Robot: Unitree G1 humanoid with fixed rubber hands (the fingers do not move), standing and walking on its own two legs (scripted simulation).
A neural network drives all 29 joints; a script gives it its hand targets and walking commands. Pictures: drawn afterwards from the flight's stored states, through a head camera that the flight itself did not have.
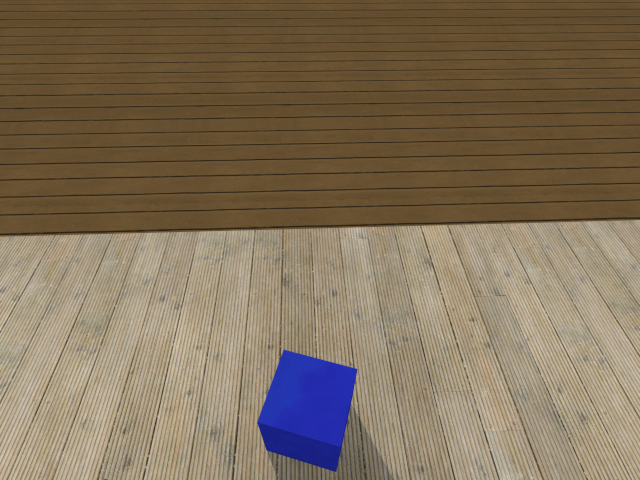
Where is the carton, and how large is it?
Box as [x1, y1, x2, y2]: [257, 350, 356, 471]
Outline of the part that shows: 283,350 257,422 266,449 335,471 350,405 356,369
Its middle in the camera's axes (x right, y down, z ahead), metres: -0.03 +0.48 +1.10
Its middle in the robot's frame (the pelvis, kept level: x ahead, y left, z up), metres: +0.44 +0.04 -0.66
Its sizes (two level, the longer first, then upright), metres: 0.210 0.200 0.250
